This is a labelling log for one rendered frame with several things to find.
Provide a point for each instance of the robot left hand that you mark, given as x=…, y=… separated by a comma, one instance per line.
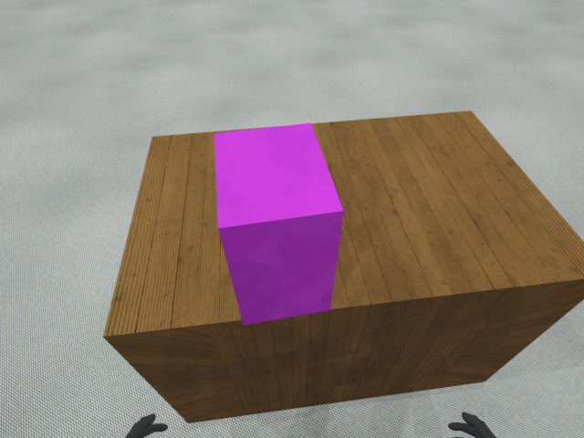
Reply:
x=145, y=427

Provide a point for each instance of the robot right hand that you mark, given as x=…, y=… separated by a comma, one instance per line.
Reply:
x=473, y=426

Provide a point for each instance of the pedestal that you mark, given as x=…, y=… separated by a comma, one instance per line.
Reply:
x=450, y=263

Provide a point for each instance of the carton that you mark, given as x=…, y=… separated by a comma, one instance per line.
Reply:
x=279, y=218

